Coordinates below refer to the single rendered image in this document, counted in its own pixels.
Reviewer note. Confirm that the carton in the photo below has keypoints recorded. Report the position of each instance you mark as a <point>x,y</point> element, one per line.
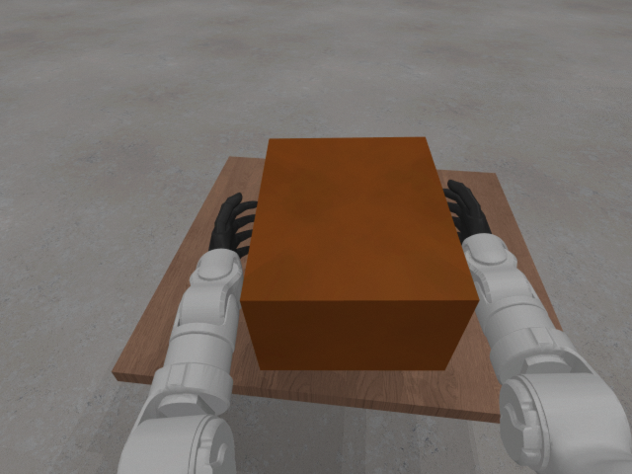
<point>354,261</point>

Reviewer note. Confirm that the left robot forearm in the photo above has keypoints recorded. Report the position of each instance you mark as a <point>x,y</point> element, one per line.
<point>194,379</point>

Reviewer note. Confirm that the robot right hand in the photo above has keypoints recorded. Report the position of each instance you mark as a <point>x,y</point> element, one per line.
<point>471,220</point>

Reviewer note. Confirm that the right robot forearm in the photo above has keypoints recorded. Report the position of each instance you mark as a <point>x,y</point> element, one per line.
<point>522,338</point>

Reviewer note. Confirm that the robot left upper arm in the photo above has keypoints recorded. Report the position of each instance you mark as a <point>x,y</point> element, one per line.
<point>201,444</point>

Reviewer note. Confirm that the robot right upper arm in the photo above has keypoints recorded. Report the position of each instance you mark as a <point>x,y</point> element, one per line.
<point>564,423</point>

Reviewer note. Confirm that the robot left hand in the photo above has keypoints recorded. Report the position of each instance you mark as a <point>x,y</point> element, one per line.
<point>225,226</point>

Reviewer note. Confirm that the table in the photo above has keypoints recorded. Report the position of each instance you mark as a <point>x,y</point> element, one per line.
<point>468,389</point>

